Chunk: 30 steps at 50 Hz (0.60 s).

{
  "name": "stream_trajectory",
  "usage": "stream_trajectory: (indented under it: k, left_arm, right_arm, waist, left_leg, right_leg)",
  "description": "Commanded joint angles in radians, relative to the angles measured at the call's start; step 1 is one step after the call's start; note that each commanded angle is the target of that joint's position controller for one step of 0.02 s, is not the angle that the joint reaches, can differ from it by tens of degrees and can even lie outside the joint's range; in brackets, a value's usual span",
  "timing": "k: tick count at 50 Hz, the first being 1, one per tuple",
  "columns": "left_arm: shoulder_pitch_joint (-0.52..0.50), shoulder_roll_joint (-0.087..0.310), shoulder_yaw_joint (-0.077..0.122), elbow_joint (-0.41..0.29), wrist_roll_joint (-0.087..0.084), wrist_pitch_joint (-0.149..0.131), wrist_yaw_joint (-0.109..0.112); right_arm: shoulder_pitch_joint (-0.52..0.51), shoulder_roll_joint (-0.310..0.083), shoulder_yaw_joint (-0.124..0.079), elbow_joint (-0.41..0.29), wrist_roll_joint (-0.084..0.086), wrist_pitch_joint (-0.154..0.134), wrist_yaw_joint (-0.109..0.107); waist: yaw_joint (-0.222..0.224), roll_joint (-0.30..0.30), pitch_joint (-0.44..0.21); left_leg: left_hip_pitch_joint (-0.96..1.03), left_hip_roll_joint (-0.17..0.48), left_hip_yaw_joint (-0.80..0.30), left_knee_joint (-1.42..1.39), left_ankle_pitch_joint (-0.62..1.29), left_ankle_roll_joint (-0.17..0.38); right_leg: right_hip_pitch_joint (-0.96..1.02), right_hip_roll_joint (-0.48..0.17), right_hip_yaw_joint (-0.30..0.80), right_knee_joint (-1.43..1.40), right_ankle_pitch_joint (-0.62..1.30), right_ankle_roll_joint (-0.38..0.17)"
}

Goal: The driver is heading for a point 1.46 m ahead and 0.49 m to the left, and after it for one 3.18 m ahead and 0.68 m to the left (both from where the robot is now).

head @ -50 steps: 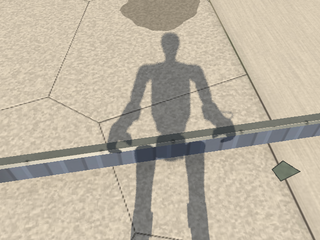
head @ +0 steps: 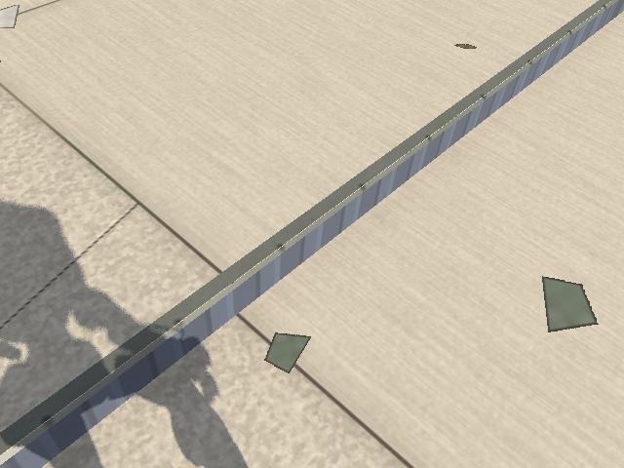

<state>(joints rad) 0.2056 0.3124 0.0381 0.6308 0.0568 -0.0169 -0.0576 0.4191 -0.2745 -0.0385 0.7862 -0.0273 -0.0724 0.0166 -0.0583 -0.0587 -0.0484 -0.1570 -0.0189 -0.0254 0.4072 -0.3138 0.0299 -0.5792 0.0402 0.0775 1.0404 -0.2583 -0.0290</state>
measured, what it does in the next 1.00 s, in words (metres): walks ahead, turning left: right foot, then left foot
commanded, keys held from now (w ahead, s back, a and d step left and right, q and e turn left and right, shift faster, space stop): w+q+shift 0.74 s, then w+shift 0.16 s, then w+e+shift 0.10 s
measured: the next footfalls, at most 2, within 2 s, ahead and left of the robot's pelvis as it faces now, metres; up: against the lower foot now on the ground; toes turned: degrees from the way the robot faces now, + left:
right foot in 0.22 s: +0.30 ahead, -0.14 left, +0.00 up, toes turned +8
left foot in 0.66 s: +0.63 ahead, +0.15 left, +0.00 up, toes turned +34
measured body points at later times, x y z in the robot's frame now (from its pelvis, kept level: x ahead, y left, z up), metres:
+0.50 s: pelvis +0.36 -0.01 -0.01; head +0.37 +0.00 +0.44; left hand +0.25 +0.27 -0.13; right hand +0.63 -0.20 -0.09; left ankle +0.43 +0.13 -0.66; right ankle +0.26 -0.15 -0.74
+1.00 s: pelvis +0.76 +0.20 +0.00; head +0.79 +0.23 +0.44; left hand +0.83 +0.50 -0.06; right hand +0.90 -0.03 -0.13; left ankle +0.60 +0.13 -0.74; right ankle +0.98 +0.24 -0.54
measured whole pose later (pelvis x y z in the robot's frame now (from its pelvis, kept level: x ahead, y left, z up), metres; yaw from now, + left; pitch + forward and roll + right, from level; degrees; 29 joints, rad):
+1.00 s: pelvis +0.76 +0.20 +0.00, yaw +41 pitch +4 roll -2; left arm 0.00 0.16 -0.07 0.49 0.05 -0.01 0.00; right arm 0.49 -0.27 -0.02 0.91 -0.01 -0.08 0.00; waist -0.03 0.02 0.03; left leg 0.10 -0.12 -0.10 0.20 -0.31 0.16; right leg -1.19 -0.10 -0.11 1.49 -0.40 -0.06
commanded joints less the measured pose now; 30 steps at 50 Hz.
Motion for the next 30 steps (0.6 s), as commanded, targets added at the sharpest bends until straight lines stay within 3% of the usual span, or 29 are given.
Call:
stream_trajectory:
  k: [1,4,7,9,10,11,12,13,14,15,16,17,18,20,23,24,25,27,28,29,30]
  left_arm:
    - [-0.172,0.077,0.014,-0.117,0.004,-0.016,-0.017]
    - [-0.260,0.033,-0.011,-0.134,-0.016,-0.025,-0.026]
    - [-0.294,0.045,-0.012,-0.143,-0.021,-0.031,-0.017]
    - [-0.199,0.077,0.002,-0.116,-0.023,-0.040,0.004]
    - [-0.045,0.107,0.019,-0.066,-0.021,-0.046,0.023]
    - [0.146,0.157,0.042,-0.014,-0.006,-0.053,0.049]
    - [0.326,0.255,0.071,0.001,0.024,-0.057,0.070]
    - [0.314,0.297,0.076,0.002,0.020,-0.051,0.068]
    - [0.179,0.213,0.059,-0.006,0.017,-0.046,0.070]
    - [0.134,0.135,0.041,-0.003,0.009,-0.048,0.068]
    - [0.112,0.097,0.032,0.012,0.006,-0.051,0.066]
    - [0.108,0.074,0.023,0.031,-0.001,-0.056,0.069]
    - [0.116,0.062,0.020,0.050,-0.010,-0.065,0.068]
    - [0.138,0.034,0.016,0.087,-0.026,-0.083,0.057]
    - [0.119,0.025,0.014,0.114,-0.027,-0.105,0.053]
    - [0.103,0.026,0.015,0.122,-0.027,-0.108,0.055]
    - [0.102,0.051,0.018,0.124,-0.027,-0.114,0.056]
    - [0.132,0.075,0.021,0.152,-0.030,-0.116,0.062]
    - [0.154,0.109,0.027,0.158,-0.029,-0.113,0.067]
    - [0.170,0.140,0.032,0.163,-0.026,-0.103,0.077]
    - [0.140,0.180,0.043,0.152,-0.023,-0.087,0.085]
  right_arm:
    - [0.016,-0.136,-0.033,-0.030,0.014,-0.023,0.001]
    - [0.043,-0.161,-0.047,-0.008,0.012,-0.018,-0.004]
    - [0.065,-0.187,-0.057,0.021,0.015,-0.013,-0.008]
    - [0.050,-0.204,-0.061,0.033,0.016,-0.012,-0.007]
    - [0.025,-0.215,-0.063,0.035,0.021,-0.016,-0.003]
    - [-0.012,-0.214,-0.063,0.023,0.028,-0.025,0.003]
    - [0.002,-0.104,-0.037,-0.018,0.041,-0.034,0.003]
    - [-0.016,-0.061,-0.025,-0.073,0.058,-0.029,0.002]
    - [-0.066,-0.099,-0.031,-0.059,0.041,-0.010,-0.001]
    - [-0.107,-0.107,-0.033,-0.055,0.023,0.001,0.009]
    - [-0.114,-0.094,-0.031,-0.044,0.018,0.011,0.021]
    - [-0.124,-0.077,-0.030,-0.044,0.006,0.025,0.030]
    - [-0.131,-0.059,-0.025,-0.046,0.000,0.040,0.041]
    - [-0.202,-0.040,-0.017,-0.074,-0.001,0.061,0.058]
    - [-0.318,-0.039,-0.004,-0.131,0.000,0.063,0.076]
    - [-0.340,-0.043,-0.001,-0.136,0.006,0.062,0.079]
    - [-0.389,-0.036,0.011,-0.168,0.003,0.060,0.086]
    - [-0.474,-0.040,0.021,-0.189,-0.001,0.054,0.092]
    - [-0.468,-0.051,0.020,-0.183,0.002,0.052,0.089]
    - [-0.380,-0.058,0.016,-0.160,0.005,0.057,0.075]
    - [-0.264,-0.091,0.006,-0.131,0.009,0.060,0.064]
  waist:
    - [-0.005,0.189,0.133]
    - [-0.030,0.186,0.153]
    - [-0.029,0.213,0.151]
    - [0.032,0.211,0.099]
    - [0.118,0.167,0.014]
    - [0.221,0.118,-0.105]
    - [0.279,-0.079,-0.279]
    - [0.233,-0.261,-0.341]
    - [0.177,-0.146,-0.147]
    - [0.158,-0.042,-0.045]
    - [0.128,-0.019,0.015]
    - [0.103,-0.044,0.062]
    - [0.086,-0.071,0.093]
    - [0.072,-0.053,0.137]
    - [0.041,-0.034,0.181]
    - [0.034,-0.017,0.180]
    - [0.028,-0.024,0.207]
    - [0.044,0.033,0.225]
    - [0.040,0.031,0.188]
    - [-0.006,-0.019,0.105]
    - [-0.076,-0.054,0.038]
  left_leg:
    - [0.084,0.199,-0.329,-0.311,-0.186,0.160]
    - [0.035,0.168,-0.264,-0.314,-0.003,0.163]
    - [0.034,0.196,-0.269,-0.294,0.172,0.165]
    - [0.011,0.204,-0.253,-0.178,0.468,0.144]
    - [-0.033,0.168,-0.203,0.015,0.667,0.124]
    - [-0.201,0.105,-0.164,0.281,0.617,0.103]
    - [-0.435,0.010,-0.093,0.651,0.203,0.083]
    - [-0.578,-0.043,-0.079,0.856,-0.152,0.093]
    - [-0.648,0.024,-0.079,0.945,-0.058,0.099]
    - [-0.650,0.071,-0.061,0.922,0.006,0.097]
    - [-0.617,0.102,-0.055,0.882,0.037,0.086]
    - [-0.602,0.121,-0.052,0.863,0.046,0.074]
    - [-0.603,0.137,-0.046,0.857,0.052,0.061]
    - [-0.660,0.146,-0.032,0.865,0.101,0.054]
    - [-0.668,0.142,0.005,0.765,0.238,0.053]
    - [-0.639,0.123,0.037,0.700,0.275,0.058]
    - [-0.582,0.136,0.064,0.577,0.311,0.067]
    - [-0.467,0.074,0.172,0.402,0.351,0.099]
    - [-0.402,0.024,0.212,0.365,0.351,0.117]
    - [-0.316,-0.025,0.246,0.414,0.292,0.137]
    - [-0.215,-0.049,0.235,0.419,0.230,0.159]
  right_leg:
    - [-0.244,-0.082,-0.057,-0.073,0.094,0.043]
    - [-0.109,-0.058,-0.101,-0.292,0.128,0.062]
    - [0.045,-0.033,-0.121,-0.423,0.097,0.044]
    - [0.257,0.002,-0.127,-0.483,0.046,0.021]
    - [0.475,0.021,-0.129,-0.518,0.053,0.003]
    - [0.766,-0.045,-0.084,-0.491,0.026,-0.018]
    - [1.029,-0.340,0.264,-0.575,-0.459,-0.058]
    - [0.979,-0.505,0.707,-0.814,-0.783,-0.086]
    - [0.822,-0.475,0.641,-0.821,-0.703,-0.088]
    - [0.713,-0.435,0.467,-0.799,-0.528,-0.089]
    - [0.623,-0.391,0.331,-0.822,-0.356,-0.080]
    - [0.560,-0.351,0.226,-0.848,-0.257,-0.066]
    - [0.523,-0.344,0.155,-0.868,-0.191,-0.061]
    - [0.514,-0.329,0.030,-0.896,-0.031,-0.050]
    - [0.470,-0.288,-0.168,-0.934,0.207,-0.035]
    - [0.465,-0.247,-0.242,-0.941,0.276,-0.023]
    - [0.423,-0.264,-0.279,-0.955,0.366,-0.023]
    - [0.445,-0.237,-0.357,-0.952,0.652,-0.007]
    - [0.505,-0.236,-0.366,-0.900,0.900,0.001]
    - [0.586,-0.260,-0.371,-0.782,1.224,-0.001]
    - [0.614,-0.277,-0.368,-0.628,1.388,0.003]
